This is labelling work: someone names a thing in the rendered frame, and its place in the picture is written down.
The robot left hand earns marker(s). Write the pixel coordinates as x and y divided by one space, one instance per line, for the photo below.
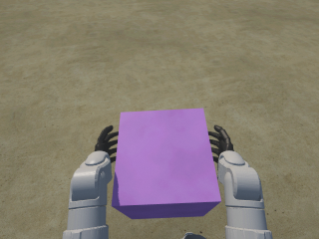
103 143

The carton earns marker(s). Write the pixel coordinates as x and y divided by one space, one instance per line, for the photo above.
164 165

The robot right hand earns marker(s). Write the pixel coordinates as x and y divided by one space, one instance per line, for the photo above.
224 143

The right robot forearm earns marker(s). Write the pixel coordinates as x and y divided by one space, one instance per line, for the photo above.
243 198

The left robot forearm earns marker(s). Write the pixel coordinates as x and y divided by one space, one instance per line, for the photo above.
88 198

